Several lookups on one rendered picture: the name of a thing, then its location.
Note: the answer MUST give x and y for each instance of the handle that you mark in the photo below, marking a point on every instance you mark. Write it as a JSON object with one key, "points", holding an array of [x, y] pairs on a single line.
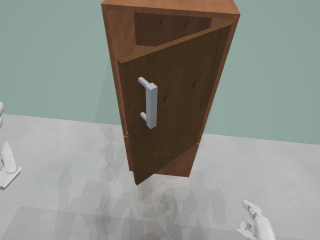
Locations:
{"points": [[151, 91]]}

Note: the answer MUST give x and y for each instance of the cupboard door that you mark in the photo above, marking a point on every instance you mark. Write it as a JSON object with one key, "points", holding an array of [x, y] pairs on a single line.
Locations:
{"points": [[184, 71]]}

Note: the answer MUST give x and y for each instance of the robot right hand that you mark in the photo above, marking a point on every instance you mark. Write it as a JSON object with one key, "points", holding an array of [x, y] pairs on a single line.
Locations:
{"points": [[259, 229]]}

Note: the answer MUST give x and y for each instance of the robot left hand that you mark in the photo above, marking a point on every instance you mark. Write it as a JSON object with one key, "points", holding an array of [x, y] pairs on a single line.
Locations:
{"points": [[9, 170]]}

